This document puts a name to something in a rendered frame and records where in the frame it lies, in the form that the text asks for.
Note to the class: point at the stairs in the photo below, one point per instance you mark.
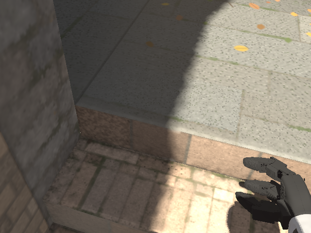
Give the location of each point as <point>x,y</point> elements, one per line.
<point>128,176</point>

